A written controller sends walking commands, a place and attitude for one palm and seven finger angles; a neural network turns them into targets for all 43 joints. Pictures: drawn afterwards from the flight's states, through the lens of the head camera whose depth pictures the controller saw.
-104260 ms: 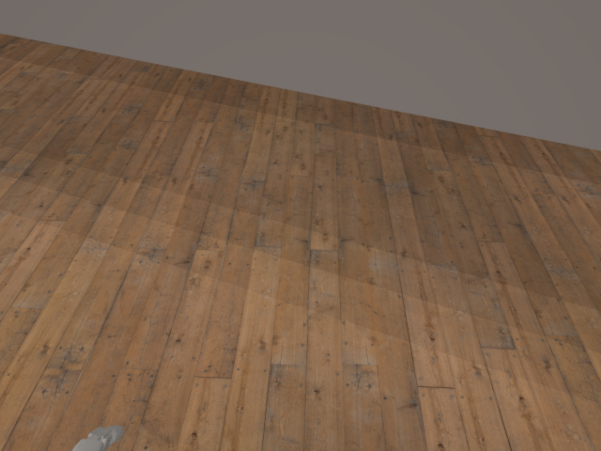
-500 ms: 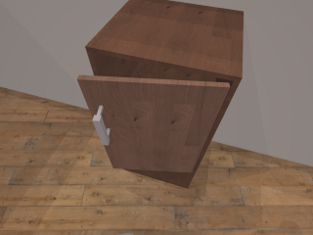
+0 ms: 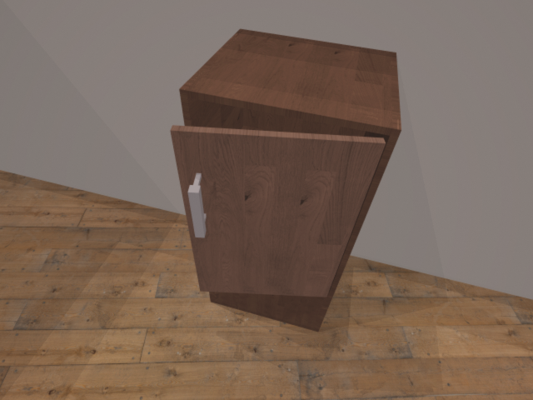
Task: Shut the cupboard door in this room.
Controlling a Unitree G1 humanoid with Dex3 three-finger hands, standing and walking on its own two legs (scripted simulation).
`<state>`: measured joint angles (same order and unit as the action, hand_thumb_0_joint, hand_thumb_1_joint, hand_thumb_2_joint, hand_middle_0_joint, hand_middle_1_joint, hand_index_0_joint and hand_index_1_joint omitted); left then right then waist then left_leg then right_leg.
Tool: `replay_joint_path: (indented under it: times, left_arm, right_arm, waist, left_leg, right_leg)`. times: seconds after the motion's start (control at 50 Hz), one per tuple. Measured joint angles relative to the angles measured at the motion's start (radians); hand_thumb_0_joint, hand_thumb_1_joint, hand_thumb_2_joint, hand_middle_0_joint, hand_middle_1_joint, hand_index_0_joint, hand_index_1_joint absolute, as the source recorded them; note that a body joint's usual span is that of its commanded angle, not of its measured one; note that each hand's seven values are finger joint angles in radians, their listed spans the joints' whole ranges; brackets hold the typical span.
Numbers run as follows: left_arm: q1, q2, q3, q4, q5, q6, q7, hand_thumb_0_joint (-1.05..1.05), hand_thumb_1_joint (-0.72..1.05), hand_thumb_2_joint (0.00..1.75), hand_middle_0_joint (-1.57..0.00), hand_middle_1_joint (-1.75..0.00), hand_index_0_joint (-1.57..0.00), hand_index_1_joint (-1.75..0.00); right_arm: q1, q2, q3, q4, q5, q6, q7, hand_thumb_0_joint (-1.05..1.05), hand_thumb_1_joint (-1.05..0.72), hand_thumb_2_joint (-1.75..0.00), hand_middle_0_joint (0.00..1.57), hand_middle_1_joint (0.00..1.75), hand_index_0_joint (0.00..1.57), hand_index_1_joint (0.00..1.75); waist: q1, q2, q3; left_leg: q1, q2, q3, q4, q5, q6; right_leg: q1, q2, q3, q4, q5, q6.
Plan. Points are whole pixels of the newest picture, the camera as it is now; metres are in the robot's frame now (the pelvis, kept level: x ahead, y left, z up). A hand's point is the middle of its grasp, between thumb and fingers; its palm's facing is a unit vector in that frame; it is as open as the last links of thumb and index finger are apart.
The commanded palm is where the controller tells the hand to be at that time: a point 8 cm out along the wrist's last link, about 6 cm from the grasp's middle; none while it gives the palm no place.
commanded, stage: come to a stop and stand still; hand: left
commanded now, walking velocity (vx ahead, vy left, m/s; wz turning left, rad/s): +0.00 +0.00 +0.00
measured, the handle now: (199, 206) +0.50 +0.17 -0.03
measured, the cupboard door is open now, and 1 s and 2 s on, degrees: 14 14 14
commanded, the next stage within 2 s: look again from close up in 1.10 s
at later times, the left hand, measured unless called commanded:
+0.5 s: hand out of the picture -0.06 +0.23 -0.20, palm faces +0.09 -0.98 -0.16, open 7.3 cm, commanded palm none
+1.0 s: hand out of the picture -0.19 +0.23 -0.17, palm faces +0.03 -0.99 -0.11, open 7.3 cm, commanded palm none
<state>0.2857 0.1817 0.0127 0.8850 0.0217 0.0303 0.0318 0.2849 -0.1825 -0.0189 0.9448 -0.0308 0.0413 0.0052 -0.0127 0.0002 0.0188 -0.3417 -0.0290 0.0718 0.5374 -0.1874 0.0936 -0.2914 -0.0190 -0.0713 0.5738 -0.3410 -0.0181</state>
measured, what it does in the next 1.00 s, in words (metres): walks backwards: left foot, then right foot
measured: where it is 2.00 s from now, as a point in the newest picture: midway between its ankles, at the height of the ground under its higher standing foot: outside the picture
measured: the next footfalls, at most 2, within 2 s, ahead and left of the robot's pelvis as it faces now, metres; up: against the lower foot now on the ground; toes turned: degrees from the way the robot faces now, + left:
left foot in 0.34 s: -0.08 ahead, +0.10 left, +0.00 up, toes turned +5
right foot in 0.68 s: -0.14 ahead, -0.06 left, +0.00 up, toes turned +2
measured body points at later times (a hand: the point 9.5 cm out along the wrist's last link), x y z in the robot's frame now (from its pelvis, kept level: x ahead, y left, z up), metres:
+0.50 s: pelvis -0.11 +0.05 -0.02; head -0.15 +0.09 +0.42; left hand -0.06 +0.28 -0.19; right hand -0.15 -0.17 -0.16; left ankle -0.12 +0.09 -0.73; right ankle -0.06 -0.07 -0.67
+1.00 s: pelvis -0.16 +0.08 +0.01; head -0.18 +0.10 +0.46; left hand -0.19 +0.28 -0.16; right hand -0.21 -0.16 -0.14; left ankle -0.12 +0.09 -0.73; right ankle -0.18 -0.04 -0.71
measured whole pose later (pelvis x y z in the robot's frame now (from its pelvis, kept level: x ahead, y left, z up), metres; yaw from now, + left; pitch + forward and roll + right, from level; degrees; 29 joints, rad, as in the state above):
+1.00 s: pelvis -0.16 +0.08 +0.01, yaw -1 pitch -2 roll -2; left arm 0.38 0.12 0.02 1.05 0.02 0.05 0.02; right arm 0.38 -0.16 -0.02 1.09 -0.03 0.01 -0.03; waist -0.02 -0.02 0.00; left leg -0.19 -0.09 0.14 0.37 -0.16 0.14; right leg -0.21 0.02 -0.03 0.60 -0.44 -0.05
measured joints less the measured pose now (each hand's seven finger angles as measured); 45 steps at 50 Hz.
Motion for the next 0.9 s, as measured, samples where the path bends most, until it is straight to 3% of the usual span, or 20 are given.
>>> replay_joint_path:
  times: [0.12,0.18,0.2,0.24,0.28,0.3,0.34,0.36,0.38,0.42,0.46,0.5,0.56,0.64,0.68,0.7,0.76,0.9]
  left_arm:
    - [0.076,-0.014,0.012,0.034,0.001,0.012,-0.002,0.0,0.91,0.9,-0.2,-0.3,-0.2,-0.3]
    - [0.136,-0.018,0.02,0.05,0.005,0.016,0.003,0.0,0.91,0.9,-0.2,-0.3,-0.2,-0.3]
    - [0.156,-0.016,0.022,0.055,0.007,0.021,0.006,0.0,0.91,0.9,-0.2,-0.3,-0.2,-0.29]
    - [0.177,-0.011,0.033,0.073,0.009,0.044,0.016,0.0,0.91,0.9,-0.2,-0.3,-0.2,-0.3]
    - [0.177,-0.001,0.041,0.102,0.013,0.066,0.025,0.0,0.91,0.9,-0.2,-0.3,-0.2,-0.3]
    - [0.171,0.007,0.044,0.11,0.016,0.072,0.027,0.01,0.91,0.9,-0.2,-0.3,-0.2,-0.3]
    - [0.147,0.017,0.046,0.101,0.016,0.07,0.031,0.01,0.91,0.9,-0.2,-0.3,-0.2,-0.3]
    - [0.127,0.018,0.043,0.085,0.012,0.061,0.034,0.01,0.91,0.9,-0.2,-0.3,-0.2,-0.3]
    - [0.098,0.029,0.045,0.074,0.007,0.05,0.036,0.01,0.91,0.9,-0.2,-0.3,-0.2,-0.3]
    - [0.063,0.039,0.051,0.056,-0.002,0.036,0.035,0.01,0.91,0.9,-0.2,-0.3,-0.2,-0.29]
    - [0.028,0.026,0.044,0.06,-0.005,0.048,0.028,0.01,0.91,0.9,-0.2,-0.3,-0.2,-0.29]
    - [-0.005,0.013,0.036,0.052,-0.003,0.053,0.023,0.01,0.92,0.9,-0.2,-0.3,-0.2,-0.29]
    - [-0.029,0.006,0.028,0.031,-0.005,0.038,0.014,0.01,0.93,0.9,-0.2,-0.3,-0.2,-0.29]
    - [-0.029,-0.006,0.018,0.042,-0.014,0.019,0.01,0.0,0.93,0.9,-0.2,-0.3,-0.2,-0.29]
    - [-0.021,-0.012,0.013,0.06,-0.019,0.011,0.014,0.0,0.92,0.9,-0.2,-0.3,-0.2,-0.29]
    - [-0.021,-0.019,0.011,0.075,-0.021,0.008,0.017,0.0,0.92,0.9,-0.2,-0.3,-0.2,-0.29]
    - [-0.004,-0.021,0.007,0.101,-0.019,0.007,0.021,0.0,0.93,0.9,-0.2,-0.3,-0.2,-0.29]
    - [0.062,-0.035,0.006,0.147,-0.005,0.02,-0.01,0.0,0.93,0.9,-0.2,-0.3,-0.2,-0.29]
  right_arm:
    - [0.003,-0.004,-0.006,0.021,0.002,0.018,-0.002,0.0,-0.91,-0.9,0.2,0.3,0.2,0.3]
    - [-0.006,-0.001,-0.014,0.024,0.004,0.038,0.001,0.0,-0.91,-0.9,0.2,0.3,0.2,0.3]
    - [-0.009,0.004,-0.021,0.02,0.006,0.048,0.002,0.01,-0.91,-0.9,0.2,0.3,0.2,0.3]
    - [-0.014,0.013,-0.034,0.004,0.004,0.06,0.005,0.0,-0.91,-0.9,0.2,0.3,0.2,0.3]
    - [0.0,0.021,-0.04,-0.019,0.005,0.048,0.006,0.0,-0.91,-0.9,0.2,0.3,0.2,0.3]
    - [0.016,0.027,-0.039,-0.029,0.008,0.033,0.007,0.0,-0.91,-0.9,0.2,0.3,0.2,0.3]
    - [0.059,0.029,-0.038,-0.041,0.014,0.001,0.006,0.0,-0.91,-0.9,0.2,0.3,0.2,0.3]
    - [0.073,0.026,-0.037,-0.039,0.014,-0.014,0.0,0.0,-0.91,-0.9,0.2,0.3,0.2,0.3]
    - [0.066,0.042,-0.034,-0.015,0.013,-0.019,-0.01,0.0,-0.91,-0.9,0.2,0.3,0.2,0.3]
    - [0.071,0.07,-0.017,0.021,0.005,-0.013,-0.03,0.0,-0.91,-0.9,0.19,0.3,0.2,0.3]
    - [0.111,0.078,-0.005,0.054,0.004,-0.01,-0.044,0.0,-0.91,-0.9,0.19,0.3,0.2,0.3]
    - [0.148,0.086,0.006,0.085,0.0,-0.005,-0.045,0.0,-0.91,-0.9,0.19,0.3,0.2,0.3]
    - [0.169,0.099,0.015,0.112,-0.003,-0.009,-0.038,0.0,-0.91,-0.9,0.2,0.3,0.2,0.3]
    - [0.147,0.101,0.02,0.107,0.001,-0.034,-0.044,0.01,-0.91,-0.9,0.2,0.3,0.2,0.3]
    - [0.13,0.101,0.022,0.099,0.008,-0.044,-0.044,0.0,-0.91,-0.9,0.2,0.3,0.2,0.3]
    - [0.116,0.099,0.023,0.1,0.012,-0.046,-0.043,0.0,-0.91,-0.9,0.2,0.3,0.2,0.3]
    - [0.094,0.1,0.025,0.103,0.013,-0.045,-0.04,0.0,-0.91,-0.9,0.2,0.3,0.2,0.3]
    - [0.091,0.063,0.007,0.128,0.007,-0.032,-0.032,0.0,-0.91,-0.9,0.2,0.3,0.2,0.3]
  waist:
    - [0.014,0.024,0.017]
    - [0.029,0.026,0.01]
    - [0.032,0.018,0.002]
    - [0.032,-0.011,-0.014]
    - [0.012,-0.047,-0.036]
    - [0.004,-0.068,-0.05]
    - [-0.004,-0.084,-0.069]
    - [-0.005,-0.082,-0.063]
    - [0.002,-0.125,-0.031]
    - [0.022,-0.182,0.015]
    - [0.016,-0.163,0.001]
    - [0.014,-0.13,-0.02]
    - [0.014,-0.096,-0.041]
    - [-0.003,-0.055,-0.04]
    - [-0.014,-0.043,-0.037]
    - [-0.019,-0.029,-0.03]
    - [-0.03,-0.017,-0.016]
    - [-0.021,-0.02,-0.019]
  left_leg:
    - [-0.014,-0.012,-0.008,-0.007,0.038,0.013]
    - [-0.045,-0.022,-0.018,0.048,-0.074,-0.011]
    - [-0.083,-0.031,-0.022,0.129,-0.131,-0.035]
    - [-0.17,-0.052,-0.033,0.444,-0.164,-0.064]
    - [-0.166,-0.049,-0.026,0.659,-0.181,-0.074]
    - [-0.111,-0.037,-0.015,0.631,-0.207,-0.071]
    - [0.05,-0.011,-0.018,0.358,-0.225,-0.068]
    - [0.116,-0.011,-0.015,0.221,-0.315,-0.041]
    - [0.127,-0.04,0.016,0.204,-0.352,-0.006]
    - [0.143,-0.073,0.082,0.212,-0.301,0.015]
    - [0.139,-0.076,0.086,0.203,-0.261,0.023]
    - [0.128,-0.082,0.065,0.17,-0.231,0.037]
    - [0.112,-0.092,0.042,0.094,-0.168,0.05]
    - [0.107,-0.089,0.046,-0.009,-0.09,0.059]
    - [0.102,-0.084,0.057,-0.044,-0.063,0.057]
    - [0.104,-0.073,0.058,-0.056,-0.052,0.053]
    - [0.124,-0.057,0.058,-0.109,-0.021,0.031]
    - [0.141,-0.051,0.065,-0.145,0.01,0.057]
  right_leg:
    - [-0.019,0.011,0.024,0.022,-0.019,-0.01]
    - [-0.025,0.01,0.03,0.02,-0.012,-0.014]
    - [-0.033,0.002,0.029,0.011,0.01,-0.014]
    - [-0.053,-0.019,0.032,-0.016,0.107,-0.005]
    - [-0.083,-0.043,0.038,-0.021,0.2,0.019]
    - [-0.103,-0.053,0.047,-0.011,0.22,0.034]
    - [-0.169,-0.053,0.059,0.061,0.163,0.046]
    - [-0.215,-0.045,0.071,0.125,0.1,0.038]
    - [-0.252,-0.046,0.121,0.213,0.031,0.03]
    - [-0.295,-0.011,0.183,0.435,-0.041,0.027]
    - [-0.289,0.031,0.175,0.57,-0.026,0.032]
    - [-0.252,0.046,0.157,0.607,0.005,0.026]
    - [-0.148,0.04,0.133,0.496,-0.015,0.016]
    - [0.029,0.024,0.111,0.164,-0.084,0.002]
    - [0.112,0.019,0.114,-0.013,-0.027,-0.003]
    - [0.128,0.028,0.115,-0.062,0.007,0.011]
    - [0.143,0.037,0.103,-0.11,0.026,-0.009]
    - [0.114,0.033,0.066,-0.047,-0.086,-0.032]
